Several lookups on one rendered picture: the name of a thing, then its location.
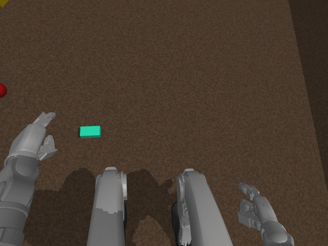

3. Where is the right robot foot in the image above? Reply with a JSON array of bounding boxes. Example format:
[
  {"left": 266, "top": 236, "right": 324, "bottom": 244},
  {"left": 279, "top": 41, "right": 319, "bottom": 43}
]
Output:
[{"left": 171, "top": 202, "right": 192, "bottom": 246}]

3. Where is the left robot arm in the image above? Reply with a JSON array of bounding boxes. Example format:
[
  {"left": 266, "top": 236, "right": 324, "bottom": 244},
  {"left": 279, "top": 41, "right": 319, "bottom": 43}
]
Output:
[{"left": 0, "top": 151, "right": 39, "bottom": 246}]

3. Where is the left robot hand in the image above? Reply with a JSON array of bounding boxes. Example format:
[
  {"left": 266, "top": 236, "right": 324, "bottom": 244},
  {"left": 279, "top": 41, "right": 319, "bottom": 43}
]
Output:
[{"left": 9, "top": 112, "right": 57, "bottom": 160}]

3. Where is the right robot hand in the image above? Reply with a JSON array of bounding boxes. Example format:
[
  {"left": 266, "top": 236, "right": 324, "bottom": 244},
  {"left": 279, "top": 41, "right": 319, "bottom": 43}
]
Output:
[{"left": 237, "top": 182, "right": 278, "bottom": 231}]

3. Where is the right robot arm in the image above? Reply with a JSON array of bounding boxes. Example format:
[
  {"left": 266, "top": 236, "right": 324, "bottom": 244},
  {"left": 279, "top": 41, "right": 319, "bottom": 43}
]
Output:
[{"left": 260, "top": 221, "right": 294, "bottom": 246}]

